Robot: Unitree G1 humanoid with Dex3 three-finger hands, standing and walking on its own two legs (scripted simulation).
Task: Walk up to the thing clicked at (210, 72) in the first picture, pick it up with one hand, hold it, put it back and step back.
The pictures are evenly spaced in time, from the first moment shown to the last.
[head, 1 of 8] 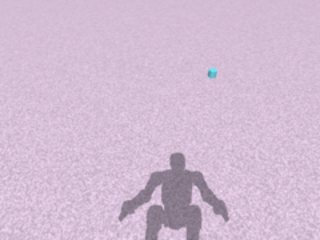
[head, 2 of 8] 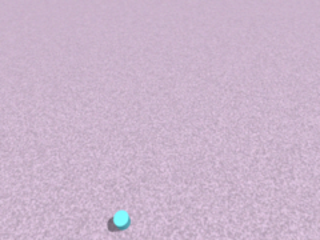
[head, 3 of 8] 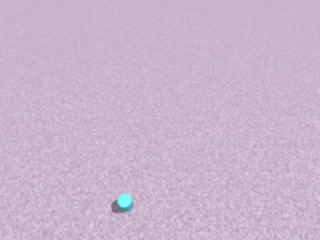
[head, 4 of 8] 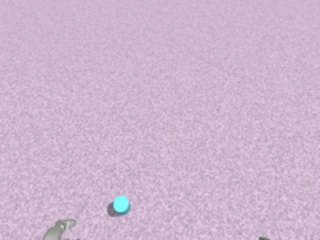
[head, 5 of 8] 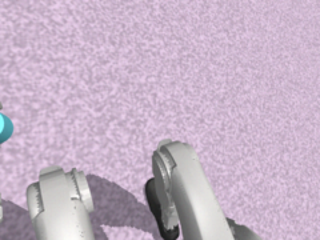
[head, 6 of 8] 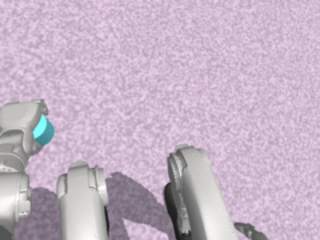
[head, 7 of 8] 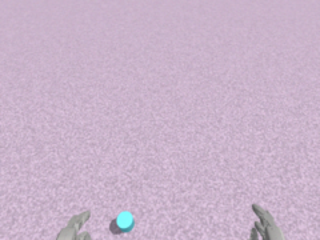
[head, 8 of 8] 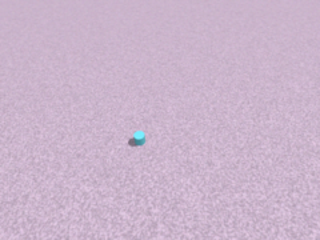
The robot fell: no
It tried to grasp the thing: yes
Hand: left
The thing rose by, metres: 0.66
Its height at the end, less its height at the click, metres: +0.00
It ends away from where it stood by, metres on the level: 0.02
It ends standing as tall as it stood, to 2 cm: yes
